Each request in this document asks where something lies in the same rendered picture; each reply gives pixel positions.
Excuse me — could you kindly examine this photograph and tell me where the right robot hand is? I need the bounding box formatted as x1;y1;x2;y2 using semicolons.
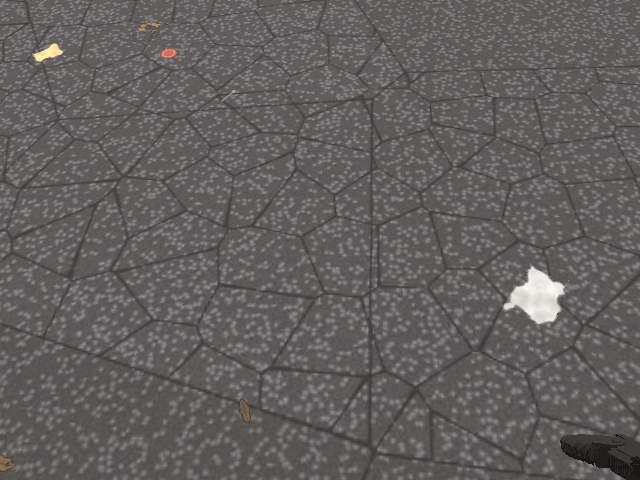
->
560;434;640;480

